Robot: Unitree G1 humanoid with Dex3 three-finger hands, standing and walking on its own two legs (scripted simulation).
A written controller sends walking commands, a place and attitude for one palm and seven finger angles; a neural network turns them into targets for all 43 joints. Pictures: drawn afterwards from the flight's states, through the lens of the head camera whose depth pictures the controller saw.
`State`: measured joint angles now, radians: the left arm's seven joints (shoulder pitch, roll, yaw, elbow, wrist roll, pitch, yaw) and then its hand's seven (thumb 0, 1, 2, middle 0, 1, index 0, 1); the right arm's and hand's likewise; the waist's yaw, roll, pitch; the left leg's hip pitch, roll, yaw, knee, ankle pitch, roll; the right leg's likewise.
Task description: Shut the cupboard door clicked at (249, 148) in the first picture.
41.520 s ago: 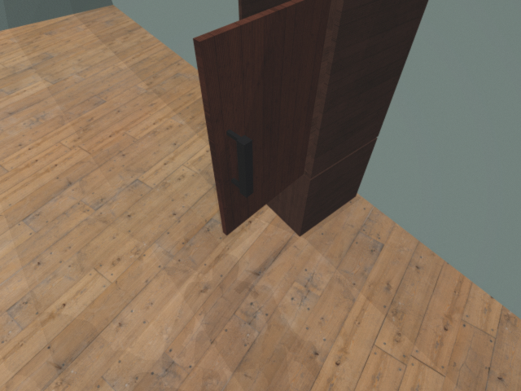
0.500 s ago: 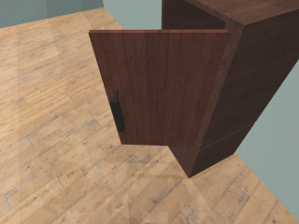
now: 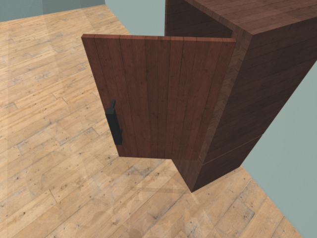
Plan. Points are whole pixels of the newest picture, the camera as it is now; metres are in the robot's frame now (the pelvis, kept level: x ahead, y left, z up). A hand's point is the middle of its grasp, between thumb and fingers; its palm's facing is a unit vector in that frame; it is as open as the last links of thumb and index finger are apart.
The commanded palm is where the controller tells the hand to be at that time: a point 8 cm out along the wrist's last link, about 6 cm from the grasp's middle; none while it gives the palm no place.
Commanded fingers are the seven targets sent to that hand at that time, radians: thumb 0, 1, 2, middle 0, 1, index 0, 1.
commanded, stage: come to a stop and stand still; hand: left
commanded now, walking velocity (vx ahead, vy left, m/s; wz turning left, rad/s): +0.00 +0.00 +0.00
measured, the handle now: (116, 123) +0.48 +0.18 -0.05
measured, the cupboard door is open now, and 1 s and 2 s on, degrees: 60 60 60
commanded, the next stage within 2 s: look again from close up in 0.12 s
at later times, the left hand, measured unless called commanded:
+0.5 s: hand out of the picture +0.05 +0.21 -0.17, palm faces +0.00 -0.97 -0.25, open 7.3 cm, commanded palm none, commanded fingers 0.00 0.90 0.90 -0.20 -0.30 -0.20 -0.30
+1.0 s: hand (74, 218) +0.17 +0.22 -0.04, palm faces +0.26 -0.96 -0.08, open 7.2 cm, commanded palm +0.10 +0.25 -0.07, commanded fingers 0.00 0.90 0.90 -0.37 -0.48 -0.37 -0.48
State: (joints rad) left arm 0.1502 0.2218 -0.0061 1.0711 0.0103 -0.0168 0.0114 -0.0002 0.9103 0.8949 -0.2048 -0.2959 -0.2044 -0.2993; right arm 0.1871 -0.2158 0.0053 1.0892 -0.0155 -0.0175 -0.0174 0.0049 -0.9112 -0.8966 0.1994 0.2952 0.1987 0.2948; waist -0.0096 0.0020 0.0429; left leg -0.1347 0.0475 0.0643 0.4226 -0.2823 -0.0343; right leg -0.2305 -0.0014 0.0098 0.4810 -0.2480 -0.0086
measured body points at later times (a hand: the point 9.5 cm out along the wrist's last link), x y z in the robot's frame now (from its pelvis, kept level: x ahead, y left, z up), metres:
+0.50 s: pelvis +0.01 +0.00 +0.00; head +0.03 +0.00 +0.45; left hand +0.05 +0.26 -0.15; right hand +0.04 -0.24 -0.15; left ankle -0.04 +0.14 -0.74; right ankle +0.00 -0.11 -0.74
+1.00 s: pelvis -0.02 +0.01 -0.02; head -0.01 +0.00 +0.43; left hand +0.15 +0.27 -0.03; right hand +0.09 -0.24 -0.13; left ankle -0.04 +0.14 -0.74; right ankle +0.01 -0.11 -0.74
